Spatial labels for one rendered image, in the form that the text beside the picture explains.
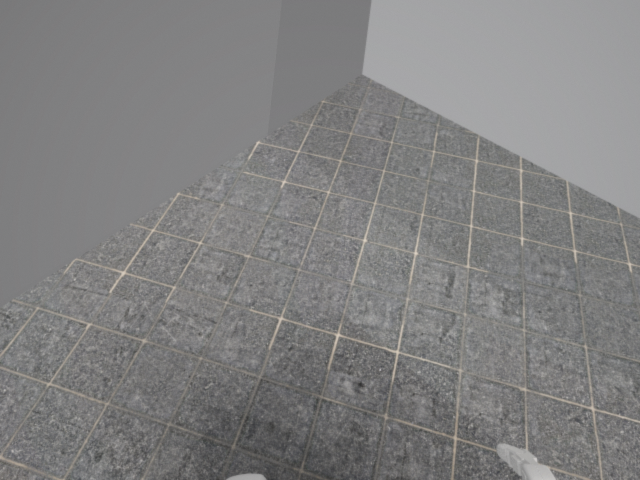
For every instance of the robot right hand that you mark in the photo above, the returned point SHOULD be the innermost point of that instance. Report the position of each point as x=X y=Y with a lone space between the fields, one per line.
x=524 y=463

